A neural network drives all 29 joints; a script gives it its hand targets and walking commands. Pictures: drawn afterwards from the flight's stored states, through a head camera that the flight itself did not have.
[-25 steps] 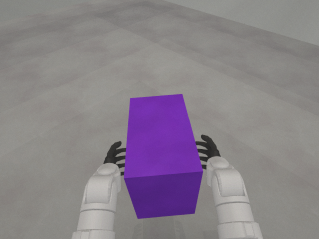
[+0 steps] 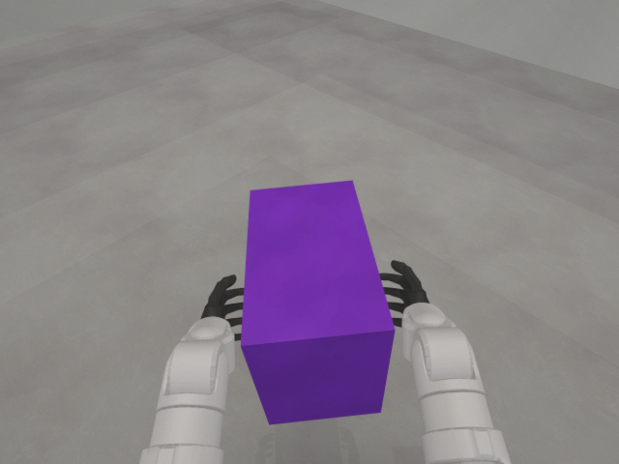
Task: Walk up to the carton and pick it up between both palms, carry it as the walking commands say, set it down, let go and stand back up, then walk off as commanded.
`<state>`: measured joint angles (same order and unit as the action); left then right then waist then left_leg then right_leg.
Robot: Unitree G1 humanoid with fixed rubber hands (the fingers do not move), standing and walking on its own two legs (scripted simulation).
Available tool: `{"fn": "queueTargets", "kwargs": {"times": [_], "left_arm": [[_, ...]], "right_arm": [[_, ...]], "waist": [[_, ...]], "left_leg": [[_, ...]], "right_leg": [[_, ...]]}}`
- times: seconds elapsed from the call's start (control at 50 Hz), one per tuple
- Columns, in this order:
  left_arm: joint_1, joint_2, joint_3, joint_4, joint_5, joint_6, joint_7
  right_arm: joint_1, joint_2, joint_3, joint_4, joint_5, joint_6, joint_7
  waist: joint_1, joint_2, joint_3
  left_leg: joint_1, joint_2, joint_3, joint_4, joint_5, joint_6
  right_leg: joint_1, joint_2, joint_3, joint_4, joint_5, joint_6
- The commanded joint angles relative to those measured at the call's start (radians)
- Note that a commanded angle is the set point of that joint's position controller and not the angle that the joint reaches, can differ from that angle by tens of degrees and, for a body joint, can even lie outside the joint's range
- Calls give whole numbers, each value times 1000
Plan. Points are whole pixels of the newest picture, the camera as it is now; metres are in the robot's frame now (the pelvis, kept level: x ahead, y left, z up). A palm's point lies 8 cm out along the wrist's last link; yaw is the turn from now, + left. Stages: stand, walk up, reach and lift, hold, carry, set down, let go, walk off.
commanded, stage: carry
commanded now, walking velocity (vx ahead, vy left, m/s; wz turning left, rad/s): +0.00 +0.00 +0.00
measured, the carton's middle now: (312, 296) +0.37 +0.00 -0.03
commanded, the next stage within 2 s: hold in 1.64 s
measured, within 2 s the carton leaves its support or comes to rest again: neither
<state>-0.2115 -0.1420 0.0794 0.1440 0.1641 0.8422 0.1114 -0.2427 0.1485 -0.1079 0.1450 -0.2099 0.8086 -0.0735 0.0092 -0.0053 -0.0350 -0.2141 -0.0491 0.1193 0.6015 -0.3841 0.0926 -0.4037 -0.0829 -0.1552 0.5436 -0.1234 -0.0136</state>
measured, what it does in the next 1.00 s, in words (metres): stands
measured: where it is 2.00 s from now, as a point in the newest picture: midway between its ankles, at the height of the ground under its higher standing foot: outside the picture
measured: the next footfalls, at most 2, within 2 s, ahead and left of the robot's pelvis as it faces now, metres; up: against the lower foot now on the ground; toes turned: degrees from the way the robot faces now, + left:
none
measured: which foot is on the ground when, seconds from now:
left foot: down 0.00-1.00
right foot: down 0.00-1.00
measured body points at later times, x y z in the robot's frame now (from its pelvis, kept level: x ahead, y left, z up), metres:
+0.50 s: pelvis +0.01 +0.00 +0.00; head +0.02 +0.00 +0.45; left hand +0.31 +0.13 +0.02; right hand +0.32 -0.14 +0.03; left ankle -0.03 +0.05 -0.72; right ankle +0.10 -0.12 -0.72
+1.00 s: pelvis +0.00 -0.02 +0.00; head -0.02 -0.01 +0.45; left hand +0.29 +0.11 +0.02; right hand +0.30 -0.16 +0.04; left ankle -0.03 +0.05 -0.72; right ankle +0.10 -0.12 -0.72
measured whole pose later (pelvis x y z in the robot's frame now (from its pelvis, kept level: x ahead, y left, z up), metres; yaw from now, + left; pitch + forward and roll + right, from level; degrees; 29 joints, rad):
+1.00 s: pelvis +0.00 -0.02 +0.00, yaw +0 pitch +0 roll +0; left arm -0.19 -0.14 0.07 0.19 0.17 0.83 0.10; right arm -0.21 0.14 -0.10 0.16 -0.21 0.81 -0.08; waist -0.01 -0.02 -0.07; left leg -0.21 -0.03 0.11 0.59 -0.37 0.06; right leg -0.40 -0.06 -0.17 0.52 -0.12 -0.04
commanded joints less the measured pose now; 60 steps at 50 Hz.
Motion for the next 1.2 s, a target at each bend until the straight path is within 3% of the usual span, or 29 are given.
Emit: {"fn": "queueTargets", "kwargs": {"times": [0.0, 0.02, 0.04, 0.06, 0.1, 0.16, 0.22, 0.24, 0.28, 0.3, 0.32, 0.36, 0.38, 0.4, 0.48, 0.54, 0.64, 0.68, 0.78, 0.8, 0.84, 0.92, 0.96, 0.98, 1.02, 1.06, 1.1, 1.14, 1.18], "left_arm": [[-538, -1013, -567, -186, -272, -91, -254], [-515, -1023, -543, -121, -247, -90, -254], [-482, -1004, -552, -154, -249, -94, -252], [-525, -1017, -558, -151, -271, -100, -257], [-552, -1005, -558, -164, -260, -102, -260], [-576, -996, -570, -225, -269, -105, -251], [-563, -987, -587, -266, -271, -107, -249], [-575, -1013, -587, -234, -276, -98, -248], [-523, -1006, -597, -282, -279, -100, -239], [-555, -987, -617, -320, -294, -107, -235], [-519, -989, -596, -282, -283, -100, -234], [-518, -986, -596, -261, -271, -88, -235], [-471, -970, -595, -256, -265, -87, -240], [-462, -978, -593, -222, -265, -84, -241], [-478, -965, -592, -231, -260, -85, -240], [-486, -970, -548, -156, -240, -106, -252], [-574, -1005, -593, -253, -275, -131, -251], [-614, -1003, -600, -305, -289, -126, -245], [-471, -975, -545, -139, -235, -96, -242], [-465, -978, -550, -149, -244, -99, -246], [-509, -958, -513, -84, -230, -99, -250], [-493, -985, -554, -159, -246, -107, -253], [-533, -992, -536, -143, -236, -107, -248], [-592, -995, -572, -236, -262, -116, -247], [-581, -986, -579, -250, -276, -111, -249], [-539, -1015, -592, -211, -271, -103, -251], [-559, -1012, -591, -236, -277, -103, -252], [-519, -1023, -614, -270, -287, -93, -248], [-496, -978, -586, -241, -261, -90, -244]], "right_arm": [[-385, 1004, 561, -126, 305, -39, 238], [-475, 992, 565, -137, 308, -48, 240], [-376, 990, 557, -117, 297, -44, 240], [-467, 982, 574, -155, 316, -53, 239], [-443, 984, 554, -115, 310, -54, 246], [-416, 1002, 561, -118, 308, -51, 236], [-373, 1008, 575, -124, 312, -48, 234], [-446, 1009, 586, -165, 324, -50, 234], [-360, 1018, 603, -168, 328, -39, 232], [-365, 1001, 605, -188, 340, -45, 233], [-339, 1007, 598, -153, 332, -39, 232], [-396, 979, 600, -197, 328, -40, 227], [-335, 979, 592, -170, 312, -37, 227], [-335, 962, 579, -176, 305, -38, 227], [-284, 951, 550, -123, 283, -32, 229], [-384, 961, 571, -116, 289, -55, 235], [-440, 1001, 617, -179, 337, -71, 243], [-401, 1007, 605, -166, 334, -59, 238], [-368, 982, 590, -107, 302, -47, 227], [-364, 977, 590, -122, 305, -48, 229], [-445, 947, 571, -94, 300, -58, 234], [-320, 993, 580, -85, 303, -47, 240], [-457, 988, 581, -119, 319, -59, 238], [-425, 1009, 595, -129, 332, -53, 240], [-384, 1025, 605, -125, 326, -48, 232], [-412, 1010, 610, -163, 321, -52, 228], [-428, 1009, 613, -188, 329, -51, 232], [-395, 1018, 637, -245, 341, -40, 224], [-311, 987, 582, -137, 299, -33, 226]], "waist": [[-10, -24, -322], [-9, 1, -307], [-8, 22, -338], [-9, -25, -322], [-6, 45, -293], [-5, 41, -296], [-9, 35, -332], [-7, -11, -373], [-11, 7, -440], [-11, 21, -442], [-11, -16, -446], [-11, 43, -414], [-11, -26, -404], [-15, 28, -401], [-17, 63, -379], [-9, -51, -346], [-12, 53, -347], [-14, 32, -359], [-12, -48, -330], [-11, -13, -327], [-7, -37, -318], [-15, 35, -318], [-12, 37, -303], [-19, 48, -297], [-11, -22, -334], [-14, 0, -318], [-13, -37, -351], [-14, -5, -378], [-14, 17, -399]], "left_leg": [[6, 186, -185, -155, 281, -27], [23, 184, -178, -148, 373, -25], [38, 186, -181, -135, 411, -33], [21, 194, -186, -137, 418, -33], [5, 190, -194, -161, 379, -41], [-28, 183, -199, -169, 295, -27], [18, 153, -151, -117, 323, -31], [46, 169, -168, -102, 382, -36], [113, 185, -170, -60, 643, -42], [126, 191, -165, -61, 657, -54], [131, 205, -175, -75, 650, -48], [114, 184, -132, -53, 580, -32], [73, 173, -140, -77, 509, -29], [86, 181, -153, -69, 572, -34], [72, 175, -130, -65, 511, -30], [28, 165, -143, -79, 350, -28], [50, 170, -154, -98, 404, -36], [53, 178, -152, -97, 450, -47], [-30, 171, -184, -140, 82, -20], [-29, 163, -178, -140, 45, -17], [-47, 160, -181, -141, 32, -26], [-10, 161, -164, -146, 124, -31], [-44, 169, -176, -148, 147, -31], [-11, 168, -164, -172, 209, -36], [-24, 159, -152, -128, 144, -30], [-24, 160, -141, -119, 190, -35], [-2, 160, -160, -134, 187, -34], [20, 171, -174, -140, 246, -29], [52, 167, -146, -96, 267, -29]], "right_leg": [[184, -72, 109, -34, 55, -17], [172, -69, 106, -8, 107, -22], [164, -71, 114, 0, 105, -24], [179, -70, 107, -13, 115, -18], [140, -63, 118, -9, 20, -18], [157, -63, 110, -14, -17, -19], [194, -78, 130, -23, 123, -26], [200, -80, 124, -12, 174, -29], [193, -61, 94, 46, 259, -25], [191, -62, 89, 55, 245, -30], [194, -66, 97, 53, 225, -31], [173, -62, 98, 35, 236, -35], [225, -78, 111, 19, 263, -32], [193, -68, 91, 49, 262, -31], [190, -73, 98, 31, 247, -35], [218, -82, 125, -13, 232, -37], [180, -69, 127, 13, 203, -38], [184, -69, 117, 19, 206, -39], [195, -76, 151, -64, 23, -33], [187, -82, 163, -74, -19, -35], [207, -96, 175, -109, -30, -27], [173, -94, 157, -77, 77, -37], [182, -93, 141, -83, 86, -25], [175, -80, 128, -58, 95, -17], [202, -87, 142, -94, 65, -24], [189, -89, 140, -81, 169, -16], [212, -84, 131, -67, 99, -23], [196, -78, 125, -33, 105, -27], [195, -86, 151, -48, 185, -42]]}}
